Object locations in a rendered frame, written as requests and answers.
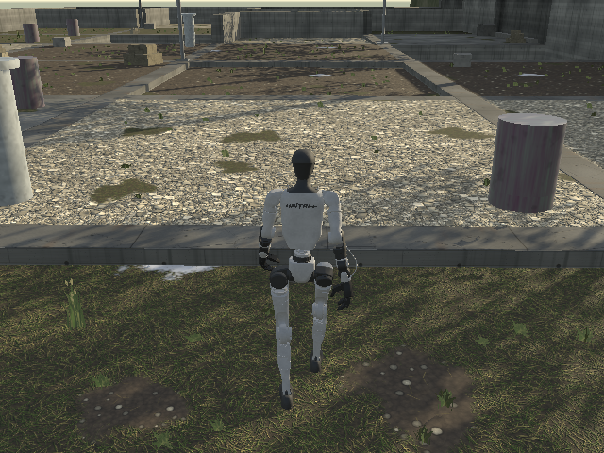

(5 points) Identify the left robot shin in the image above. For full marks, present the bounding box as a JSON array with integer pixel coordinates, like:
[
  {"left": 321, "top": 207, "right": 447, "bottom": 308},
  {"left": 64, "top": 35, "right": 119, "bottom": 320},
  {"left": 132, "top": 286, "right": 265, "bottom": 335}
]
[{"left": 276, "top": 327, "right": 291, "bottom": 395}]

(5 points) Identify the left robot upper arm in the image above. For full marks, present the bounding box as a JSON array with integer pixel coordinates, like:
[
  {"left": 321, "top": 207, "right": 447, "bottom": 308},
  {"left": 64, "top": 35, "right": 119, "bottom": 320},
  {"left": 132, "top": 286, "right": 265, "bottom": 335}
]
[{"left": 261, "top": 189, "right": 284, "bottom": 239}]

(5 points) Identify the right robot forearm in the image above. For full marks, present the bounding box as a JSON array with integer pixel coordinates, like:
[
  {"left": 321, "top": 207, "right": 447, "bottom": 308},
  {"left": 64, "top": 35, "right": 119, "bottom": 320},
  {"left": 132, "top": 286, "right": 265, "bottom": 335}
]
[{"left": 333, "top": 231, "right": 351, "bottom": 283}]

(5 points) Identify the right robot upper arm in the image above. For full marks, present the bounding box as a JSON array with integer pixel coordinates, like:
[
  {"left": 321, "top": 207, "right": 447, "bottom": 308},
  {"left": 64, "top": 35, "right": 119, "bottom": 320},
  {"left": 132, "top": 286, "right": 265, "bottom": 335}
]
[{"left": 322, "top": 190, "right": 343, "bottom": 244}]

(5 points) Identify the robot right hand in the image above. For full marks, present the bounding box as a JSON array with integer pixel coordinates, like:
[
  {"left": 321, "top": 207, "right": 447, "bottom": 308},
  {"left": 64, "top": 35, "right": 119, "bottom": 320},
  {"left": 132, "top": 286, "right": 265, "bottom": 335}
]
[{"left": 330, "top": 280, "right": 353, "bottom": 310}]

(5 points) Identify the robot left hand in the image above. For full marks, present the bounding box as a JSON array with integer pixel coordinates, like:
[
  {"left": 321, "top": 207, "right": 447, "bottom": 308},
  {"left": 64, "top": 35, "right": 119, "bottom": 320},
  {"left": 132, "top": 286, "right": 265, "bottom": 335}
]
[{"left": 259, "top": 253, "right": 280, "bottom": 271}]

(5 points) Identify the left robot forearm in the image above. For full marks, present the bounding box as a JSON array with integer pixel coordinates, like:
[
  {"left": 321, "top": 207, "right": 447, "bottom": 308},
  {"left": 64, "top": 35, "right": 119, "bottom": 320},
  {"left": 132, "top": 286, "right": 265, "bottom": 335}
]
[{"left": 259, "top": 225, "right": 272, "bottom": 258}]

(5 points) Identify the humanoid robot torso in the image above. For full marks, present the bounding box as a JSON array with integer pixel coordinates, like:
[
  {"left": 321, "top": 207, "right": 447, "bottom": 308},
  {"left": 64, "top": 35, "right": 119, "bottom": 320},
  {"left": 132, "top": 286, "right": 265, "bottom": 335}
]
[{"left": 280, "top": 185, "right": 325, "bottom": 283}]

